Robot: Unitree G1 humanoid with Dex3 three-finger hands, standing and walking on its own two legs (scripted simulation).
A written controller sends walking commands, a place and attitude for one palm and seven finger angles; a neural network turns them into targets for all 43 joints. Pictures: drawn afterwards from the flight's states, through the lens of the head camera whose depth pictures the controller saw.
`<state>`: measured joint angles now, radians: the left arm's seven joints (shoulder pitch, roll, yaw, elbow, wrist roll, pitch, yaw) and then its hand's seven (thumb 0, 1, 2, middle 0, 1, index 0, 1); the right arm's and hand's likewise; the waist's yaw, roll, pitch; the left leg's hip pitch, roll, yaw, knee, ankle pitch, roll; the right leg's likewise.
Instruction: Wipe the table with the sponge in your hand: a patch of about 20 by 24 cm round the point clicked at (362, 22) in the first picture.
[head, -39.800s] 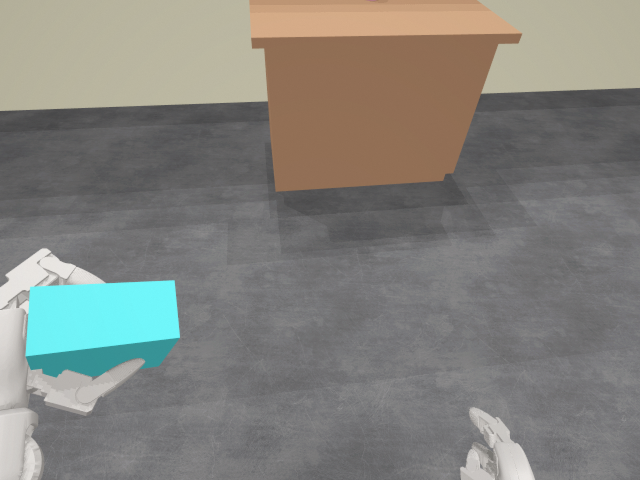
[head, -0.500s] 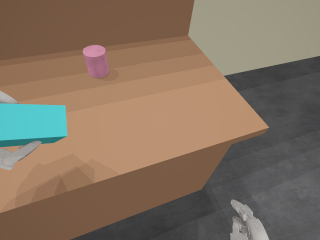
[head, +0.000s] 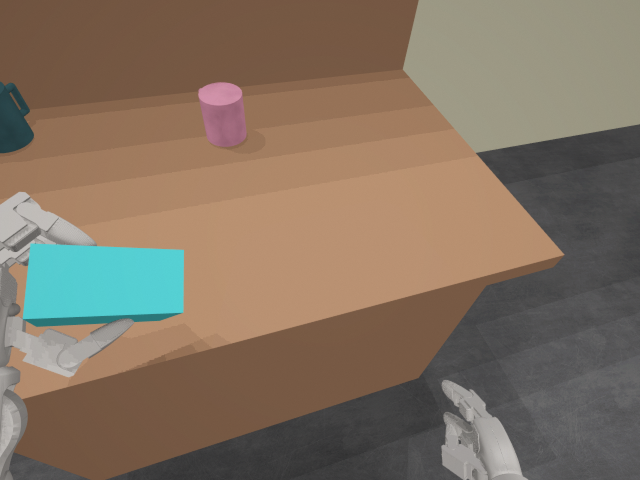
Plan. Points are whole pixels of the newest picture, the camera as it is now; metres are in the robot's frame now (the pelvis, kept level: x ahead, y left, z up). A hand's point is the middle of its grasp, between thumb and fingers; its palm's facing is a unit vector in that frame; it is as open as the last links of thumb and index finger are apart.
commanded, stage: come to a stop and stand still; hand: left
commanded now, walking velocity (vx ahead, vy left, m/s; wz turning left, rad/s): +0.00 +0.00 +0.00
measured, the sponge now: (128, 289) +0.24 +0.22 +0.15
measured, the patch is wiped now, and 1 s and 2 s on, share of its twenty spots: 0.00 0.00 0.00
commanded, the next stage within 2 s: look again from close up in 0.60 s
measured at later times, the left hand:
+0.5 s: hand (56, 335) +0.19 +0.25 +0.16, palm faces +0.40 -0.86 -0.31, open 9.9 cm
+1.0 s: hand (88, 305) +0.23 +0.26 +0.13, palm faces +0.29 -0.87 -0.41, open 9.9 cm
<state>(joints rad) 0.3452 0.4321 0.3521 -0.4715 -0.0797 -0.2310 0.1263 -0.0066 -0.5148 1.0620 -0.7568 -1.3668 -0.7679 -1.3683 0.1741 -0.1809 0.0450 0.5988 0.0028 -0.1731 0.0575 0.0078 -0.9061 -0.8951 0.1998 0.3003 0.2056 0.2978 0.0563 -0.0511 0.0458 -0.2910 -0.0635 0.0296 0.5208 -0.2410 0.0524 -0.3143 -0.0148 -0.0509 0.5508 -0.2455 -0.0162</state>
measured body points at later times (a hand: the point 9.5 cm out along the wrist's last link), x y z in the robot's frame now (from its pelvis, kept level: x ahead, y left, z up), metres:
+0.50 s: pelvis -0.02 -0.01 +0.00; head -0.02 +0.01 +0.45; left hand +0.16 +0.30 +0.18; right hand +0.14 -0.24 -0.07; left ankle +0.02 +0.08 -0.73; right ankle +0.03 -0.11 -0.73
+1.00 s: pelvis +0.00 +0.01 +0.00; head +0.04 +0.04 +0.45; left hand +0.21 +0.30 +0.16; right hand +0.15 -0.22 -0.08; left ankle +0.02 +0.08 -0.73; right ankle +0.03 -0.11 -0.73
